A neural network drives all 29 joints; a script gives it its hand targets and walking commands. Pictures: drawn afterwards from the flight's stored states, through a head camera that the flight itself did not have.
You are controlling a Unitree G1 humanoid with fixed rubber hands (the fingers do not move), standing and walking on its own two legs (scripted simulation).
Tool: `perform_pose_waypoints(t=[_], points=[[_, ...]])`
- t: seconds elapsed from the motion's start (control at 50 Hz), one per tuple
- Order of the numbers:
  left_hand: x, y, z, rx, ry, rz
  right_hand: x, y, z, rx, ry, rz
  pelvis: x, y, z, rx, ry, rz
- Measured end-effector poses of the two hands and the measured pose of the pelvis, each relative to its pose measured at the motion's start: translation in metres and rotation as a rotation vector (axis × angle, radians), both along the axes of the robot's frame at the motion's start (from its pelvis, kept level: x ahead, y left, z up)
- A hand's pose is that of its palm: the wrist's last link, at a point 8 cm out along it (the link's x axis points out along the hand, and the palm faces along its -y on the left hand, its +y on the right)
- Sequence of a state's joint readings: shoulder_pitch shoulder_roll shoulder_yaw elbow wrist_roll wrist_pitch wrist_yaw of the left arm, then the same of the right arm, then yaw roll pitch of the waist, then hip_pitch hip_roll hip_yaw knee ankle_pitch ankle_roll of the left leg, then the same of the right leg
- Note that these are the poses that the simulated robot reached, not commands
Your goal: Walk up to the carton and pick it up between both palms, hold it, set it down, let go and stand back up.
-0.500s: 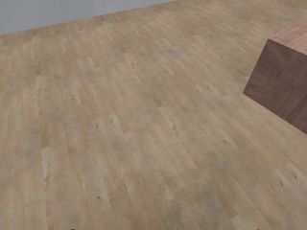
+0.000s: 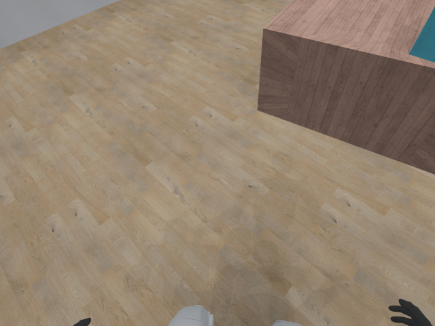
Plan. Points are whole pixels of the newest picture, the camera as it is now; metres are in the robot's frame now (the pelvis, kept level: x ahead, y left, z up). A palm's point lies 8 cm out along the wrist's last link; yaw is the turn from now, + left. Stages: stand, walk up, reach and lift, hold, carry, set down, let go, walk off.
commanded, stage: walk up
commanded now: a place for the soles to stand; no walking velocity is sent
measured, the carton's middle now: out of the picture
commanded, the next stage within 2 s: none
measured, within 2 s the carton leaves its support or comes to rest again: neither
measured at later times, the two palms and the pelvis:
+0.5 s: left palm (161, 188) +0.43 +0.21 -0.09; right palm out of the picture +0.10 -0.37 -0.06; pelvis +0.19 -0.04 +0.01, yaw -18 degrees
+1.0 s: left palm (205, 156) +0.57 +0.12 -0.14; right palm out of the picture +0.34 -0.46 -0.09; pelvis +0.39 -0.14 -0.02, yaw -28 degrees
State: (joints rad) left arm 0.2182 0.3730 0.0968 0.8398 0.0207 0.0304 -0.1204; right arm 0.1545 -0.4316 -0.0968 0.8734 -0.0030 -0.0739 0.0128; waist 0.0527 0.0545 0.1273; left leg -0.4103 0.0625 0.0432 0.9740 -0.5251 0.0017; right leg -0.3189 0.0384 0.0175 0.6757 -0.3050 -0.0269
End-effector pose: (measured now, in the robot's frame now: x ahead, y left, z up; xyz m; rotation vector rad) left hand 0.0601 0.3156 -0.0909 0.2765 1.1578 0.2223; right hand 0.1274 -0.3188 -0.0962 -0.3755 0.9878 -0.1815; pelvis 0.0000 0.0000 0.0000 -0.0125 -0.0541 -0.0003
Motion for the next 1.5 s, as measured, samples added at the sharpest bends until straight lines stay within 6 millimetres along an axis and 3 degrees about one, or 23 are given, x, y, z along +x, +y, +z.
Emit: perform_pose_waypoints(t=[0.1,0.2,0.3,0.38,0.48,0.6,0.66,0.72,0.84,0.96,1.06,1.18,1.26,1.34,1.42,1.5], points=[[0.053,-0.005,-0.015,-0.047,-0.019,-0.070,0.006,0.007,0.011,-0.026,0.024,-0.035,0.038,0.003,0.000,-0.018,-0.001,-0.050],[0.127,-0.013,-0.034,-0.076,-0.022,-0.172,-0.005,0.000,0.024,-0.092,0.006,-0.160,0.081,0.006,-0.005,0.029,0.000,-0.129],[0.208,-0.032,-0.027,-0.091,-0.041,-0.303,-0.021,-0.017,0.047,-0.131,0.004,-0.316,0.120,-0.002,0.007,0.035,-0.009,-0.199],[0.274,-0.050,-0.015,-0.084,-0.082,-0.358,-0.029,-0.030,0.053,-0.140,0.050,-0.385,0.149,-0.014,0.011,0.047,-0.005,-0.245],[0.352,-0.093,-0.005,-0.067,-0.108,-0.453,-0.032,-0.047,0.038,-0.107,0.133,-0.448,0.184,-0.037,0.007,0.058,0.006,-0.305],[0.435,-0.168,-0.002,-0.040,-0.145,-0.556,-0.015,-0.077,-0.004,-0.023,0.231,-0.512,0.234,-0.080,-0.009,0.008,0.026,-0.347],[0.454,-0.192,0.000,-0.032,-0.171,-0.562,0.015,-0.085,-0.015,0.030,0.231,-0.517,0.255,-0.099,-0.010,0.020,0.018,-0.377],[0.457,-0.202,0.002,-0.027,-0.138,-0.531,0.062,-0.095,-0.014,0.058,0.165,-0.490,0.276,-0.110,-0.002,0.016,0.006,-0.407],[0.461,-0.201,-0.007,-0.013,-0.064,-0.496,0.153,-0.117,-0.004,0.043,0.028,-0.426,0.321,-0.125,-0.001,-0.017,-0.002,-0.437],[0.496,-0.193,-0.037,-0.031,-0.041,-0.485,0.209,-0.136,0.002,-0.035,-0.015,-0.414,0.377,-0.134,-0.018,0.000,-0.012,-0.455],[0.539,-0.213,-0.052,-0.032,0.003,-0.563,0.209,-0.148,0.015,-0.085,-0.049,-0.521,0.409,-0.148,-0.021,0.032,-0.035,-0.510],[0.601,-0.255,-0.037,-0.048,-0.045,-0.621,0.188,-0.163,0.032,-0.096,0.008,-0.619,0.435,-0.177,-0.007,0.042,-0.043,-0.542],[0.633,-0.289,-0.023,-0.043,-0.064,-0.654,0.173,-0.182,0.027,-0.076,0.078,-0.658,0.449,-0.202,-0.003,0.052,-0.039,-0.569],[0.657,-0.325,-0.011,-0.003,-0.061,-0.689,0.170,-0.215,0.009,-0.042,0.113,-0.697,0.466,-0.235,-0.008,0.055,-0.023,-0.595],[0.672,-0.355,-0.006,0.047,-0.101,-0.682,0.186,-0.252,-0.019,-0.001,0.143,-0.698,0.481,-0.272,-0.019,0.012,-0.006,-0.586],[0.671,-0.372,0.000,0.063,-0.098,-0.643,0.231,-0.279,-0.028,0.041,0.116,-0.657,0.495,-0.292,-0.015,0.013,-0.004,-0.607]])
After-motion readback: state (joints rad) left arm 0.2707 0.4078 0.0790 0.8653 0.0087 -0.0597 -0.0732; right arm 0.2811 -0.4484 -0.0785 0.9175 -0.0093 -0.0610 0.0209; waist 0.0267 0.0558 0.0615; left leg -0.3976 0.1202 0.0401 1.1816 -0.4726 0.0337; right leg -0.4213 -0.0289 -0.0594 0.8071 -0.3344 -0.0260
